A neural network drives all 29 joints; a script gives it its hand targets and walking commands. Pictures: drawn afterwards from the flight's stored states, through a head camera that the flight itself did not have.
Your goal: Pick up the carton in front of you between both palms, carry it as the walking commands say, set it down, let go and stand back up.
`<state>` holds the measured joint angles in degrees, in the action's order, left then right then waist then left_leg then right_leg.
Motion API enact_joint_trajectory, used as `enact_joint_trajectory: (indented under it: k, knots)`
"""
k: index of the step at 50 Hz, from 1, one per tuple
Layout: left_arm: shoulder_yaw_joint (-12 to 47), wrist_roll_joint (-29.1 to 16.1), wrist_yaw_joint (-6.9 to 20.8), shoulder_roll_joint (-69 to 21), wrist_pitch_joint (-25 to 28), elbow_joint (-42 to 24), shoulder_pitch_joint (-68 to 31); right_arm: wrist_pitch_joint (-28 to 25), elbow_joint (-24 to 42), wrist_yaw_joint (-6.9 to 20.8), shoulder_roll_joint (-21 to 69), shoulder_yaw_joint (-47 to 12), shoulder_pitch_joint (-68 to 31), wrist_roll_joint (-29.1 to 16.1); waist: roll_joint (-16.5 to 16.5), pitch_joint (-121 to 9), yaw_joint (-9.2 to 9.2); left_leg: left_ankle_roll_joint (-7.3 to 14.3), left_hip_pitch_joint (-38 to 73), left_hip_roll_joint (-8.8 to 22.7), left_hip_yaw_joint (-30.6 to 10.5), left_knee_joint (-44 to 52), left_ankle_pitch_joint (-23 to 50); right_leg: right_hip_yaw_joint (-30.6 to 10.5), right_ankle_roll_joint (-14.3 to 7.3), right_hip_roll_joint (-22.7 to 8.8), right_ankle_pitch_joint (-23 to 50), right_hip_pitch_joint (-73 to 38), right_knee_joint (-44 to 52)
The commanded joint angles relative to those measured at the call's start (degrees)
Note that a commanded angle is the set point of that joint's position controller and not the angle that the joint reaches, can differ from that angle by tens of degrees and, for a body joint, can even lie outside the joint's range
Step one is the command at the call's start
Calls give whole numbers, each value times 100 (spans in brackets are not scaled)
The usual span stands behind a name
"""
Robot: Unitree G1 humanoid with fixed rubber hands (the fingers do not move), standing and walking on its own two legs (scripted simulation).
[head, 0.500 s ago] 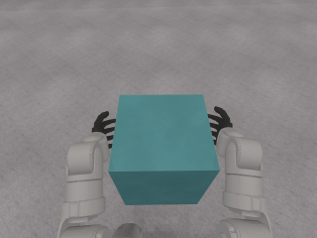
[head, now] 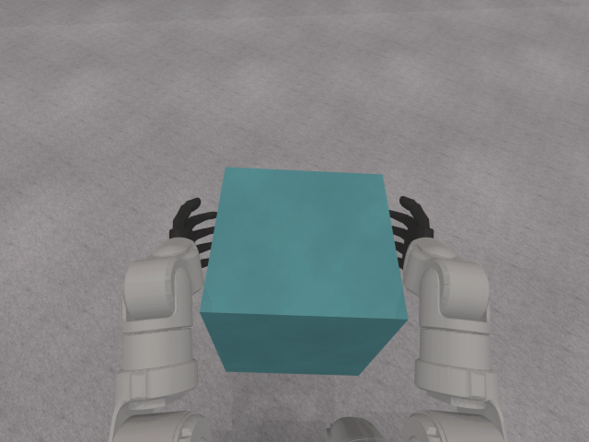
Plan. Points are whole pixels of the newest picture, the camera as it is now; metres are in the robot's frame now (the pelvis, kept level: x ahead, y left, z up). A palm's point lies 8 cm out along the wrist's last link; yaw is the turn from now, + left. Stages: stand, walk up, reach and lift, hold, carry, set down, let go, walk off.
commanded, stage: carry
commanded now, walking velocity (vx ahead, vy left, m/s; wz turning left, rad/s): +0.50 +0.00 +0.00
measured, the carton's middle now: (298, 280) +0.33 -0.02 +0.01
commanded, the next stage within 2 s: none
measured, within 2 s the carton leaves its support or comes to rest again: neither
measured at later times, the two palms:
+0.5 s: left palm (211, 147) +0.52 +0.11 +0.10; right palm (394, 140) +0.54 -0.19 +0.10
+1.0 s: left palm (211, 129) +0.58 +0.12 +0.09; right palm (385, 126) +0.58 -0.18 +0.09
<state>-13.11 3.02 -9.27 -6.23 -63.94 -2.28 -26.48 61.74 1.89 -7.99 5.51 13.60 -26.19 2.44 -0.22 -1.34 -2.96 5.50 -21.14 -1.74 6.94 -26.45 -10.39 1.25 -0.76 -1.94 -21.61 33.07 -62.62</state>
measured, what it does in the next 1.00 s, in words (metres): walks ahead: right foot, then left foot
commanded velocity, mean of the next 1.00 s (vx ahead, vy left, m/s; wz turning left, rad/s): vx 0.08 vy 0.00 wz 0.00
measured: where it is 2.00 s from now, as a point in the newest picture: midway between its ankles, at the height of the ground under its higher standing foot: (292, 406)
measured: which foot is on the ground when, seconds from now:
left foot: down 0.00-0.28, up 0.30-0.54, down 0.56-1.00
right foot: up 0.00-0.24, down 0.26-1.00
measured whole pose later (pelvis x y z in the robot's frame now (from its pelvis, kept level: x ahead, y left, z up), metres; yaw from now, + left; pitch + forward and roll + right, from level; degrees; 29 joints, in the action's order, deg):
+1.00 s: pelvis +0.34 -0.03 -0.01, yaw +0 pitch +3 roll +1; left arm -3.5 4.5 -7.2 -7.3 -71.7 -22.9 -3.7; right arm 69.6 22.2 -6.3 7.3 5.0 -4.1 4.2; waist -0.7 -10.3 -0.3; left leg 1.5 -20.3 2.8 10.1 -33.1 -15.7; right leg 6.7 0.6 -3.1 -24.1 9.9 -31.1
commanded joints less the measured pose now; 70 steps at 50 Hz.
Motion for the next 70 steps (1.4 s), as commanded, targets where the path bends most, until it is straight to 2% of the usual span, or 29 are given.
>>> enact_joint_trajectory:
  k: [1, 5, 9, 10, 11, 12, 13, 14, 15, 16, 17, 18, 19, 21, 23, 25, 26, 27, 28, 29, 30, 31, 34, 37, 44, 65, 70]
  knots:
    - [3836, -1380, 573, -4975, 326, -825, -3837, -100, 858, 789, 5298, -4280, -4133, -2075, 606, -2632, 18, 679, 2377, 1680, -1819, 1060, 1075, 82, 112, -159, 235, 374, 873]
    - [3916, -1341, 534, -4732, 220, -982, -3352, 19, 823, 769, 5025, -4189, -3462, -1953, 769, -2502, 29, 468, 2679, 1494, -1262, 944, 2085, 367, 94, -72, 1051, 192, 2134]
    - [4098, -1469, 652, -4743, -4, -1153, -2854, 246, 804, 774, 4874, -4066, -2565, -1665, 911, -2161, 112, 194, 2771, 1341, -753, 749, 2491, 727, 71, 121, 1551, -349, 3441]
    - [4141, -1524, 703, -4771, -64, -1184, -2722, 305, 832, 778, 4856, -4050, -2356, -1585, 844, -2103, 146, 67, 2743, 1250, -534, 432, 2883, 887, 83, 186, 1858, -721, 3897]
    - [4179, -1560, 758, -4810, -122, -1180, -2517, 361, 875, 783, 4849, -4041, -2148, -1513, 670, -2228, 215, -123, 2471, 1074, -186, -227, 3278, 1069, 78, 264, 2303, -1588, 4337]
    - [4216, -1567, 813, -4837, -179, -1214, -2359, 412, 925, 793, 4815, -4060, -1916, -1464, 592, -2415, 230, -388, 1834, 957, -48, -857, 2956, 823, -15, -13, 2676, -2661, 4400]
    - [4185, -1554, 865, -4812, -232, -1209, -2021, 468, 1064, 809, 4750, -4098, -1873, -1455, 69, -2780, 321, -658, 712, 817, 22, -1788, 1205, -244, -234, -1012, 4421, -4017, 3979]
    - [4144, -1483, 867, -4666, -250, -1219, -2002, 548, 1145, 838, 4891, -4220, -1860, -1487, -1244, -3120, 410, -846, -1077, 305, -45, -2943, -627, -1711, -1125, -2144, 6465, -5566, 3485]
    - [4187, -1514, 894, -4830, -264, -1351, -1694, 589, 1370, 885, 4969, -4324, -1773, -1555, -1643, -3045, 450, -899, -1784, 44, -268, -3632, -2238, -2147, -1478, -2307, 6600, -5512, 3861]
    - [4264, -1573, 954, -5027, -281, -1593, -1682, 598, 1491, 935, 5192, -4431, -1781, -1622, -1198, -2804, 426, -840, -1922, 296, -554, -3727, -2332, -1768, -1375, -2195, 6214, -5188, 3968]
    - [4388, -1623, 1024, -5241, -277, -1853, -1703, 579, 1620, 989, 5400, -4524, -1724, -1672, -677, -2657, 399, -793, -1793, 525, -623, -3270, -2138, -1414, -1137, -2041, 5712, -4848, 4108]
    - [4553, -1736, 1103, -5552, -265, -2073, -1761, 542, 1803, 1023, 5499, -4611, -1643, -1714, -536, -2488, 350, -784, -1449, 676, -606, -2524, -1789, -1042, -880, -1862, 5295, -4374, 4327]
    - [4634, -1834, 1163, -5686, -242, -2248, -1664, 518, 1980, 1032, 5536, -4668, -1452, -1700, -588, -2403, 339, -811, -1043, 567, -456, -1978, -1517, -649, -728, -1634, 5065, -3996, 4447]
    - [4676, -1907, 1248, -5733, -206, -2463, -1436, 473, 2315, 1037, 5738, -4892, -1284, -1716, -753, -2468, 316, -843, -328, 391, -219, -1290, -1020, -10, -622, -1377, 5318, -3614, 4382]
    - [4732, -1941, 1267, -5634, -230, -2763, -1001, 485, 2660, 1039, 5697, -4915, -850, -1759, -930, -2540, 334, -833, 64, 299, -50, -789, -404, 321, -597, -1287, 5516, -3510, 4245]
    - [4740, -1881, 1284, -5513, -299, -2870, -457, 565, 2783, 1051, 5570, -4917, -358, -1715, -938, -2534, 332, -802, 511, 294, 120, -103, 499, 533, -451, -1109, 5066, -3370, 3998]
    - [4732, -1842, 1297, -5450, -346, -2889, -245, 616, 2787, 1076, 5513, -4909, -136, -1683, -838, -2424, 323, -814, 767, 327, 198, 467, 1187, 606, -301, -980, 4644, -3250, 3846]
    - [4727, -1808, 1308, -5337, -394, -2873, -185, 670, 2797, 1108, 5403, -4898, -84, -1666, -715, -2310, 330, -822, 1124, 464, 162, 782, 1709, 584, -157, -876, 4004, -2989, 3695]
    - [4690, -1769, 1309, -5179, -444, -2778, -127, 736, 2764, 1142, 5259, -4862, -39, -1653, -553, -2271, 328, -762, 1681, 858, -95, 723, 2355, 511, -5, -840, 3216, -2449, 3548]
    - [4674, -1755, 1300, -5043, -505, -2779, -157, 788, 2699, 1169, 5107, -4806, -45, -1642, 18, -2336, 366, -535, 2163, 1504, -585, 178, 4395, 565, 182, -655, 2061, -1984, 3306]
    - [4728, -1764, 1300, -4972, -575, -2774, -228, 812, 2590, 1190, 5022, -4747, -49, -1637, 534, -2412, 361, -187, 2407, 1722, -757, -67, 4921, 409, 274, -598, 1303, -1790, 3413]
    - [4749, -1810, 1307, -4942, -622, -2792, -292, 824, 2458, 1205, 5021, -4685, 41, -1622, 725, -2322, 349, -116, 2171, 1727, -866, -5, 4494, 366, 285, -550, 914, -1883, 3548]
    - [4825, -1821, 1305, -4957, -670, -2732, -466, 844, 2259, 1227, 5072, -4562, 65, -1611, 426, -2067, 314, -254, 1558, 1372, -573, -150, 3879, 314, 259, -628, 2039, -2256, 3489]
    - [4818, -1804, 1287, -5009, -637, -2702, -423, 832, 2291, 1217, 5115, -4593, -4, -1645, 219, -2154, 310, -304, 1436, 1222, -406, -396, 3643, 278, 244, -679, 2795, -2360, 3402]
    - [4714, -1721, 1240, -4971, -607, -2635, -321, 838, 2413, 1179, 5066, -4715, -121, -1717, -31, -2047, 301, -334, 1213, 1147, -360, -577, 3010, 224, 175, -695, 3040, -2366, 3361]
    - [4741, -1736, 1234, -4937, -675, -2723, -417, 922, 2528, 1193, 4942, -4695, -170, -1691, -6, -1509, 286, -381, 911, 1132, -436, -78, 1068, 21, -51, -677, 1312, -1853, 3779]
    - [4696, -1647, 1261, -4884, -643, -2498, -433, 892, 2335, 1231, 4867, -4668, -206, -1625, 3, -1420, 279, -403, 849, 1132, -452, 27, 772, -7, -86, -672, 1001, -1734, 3877]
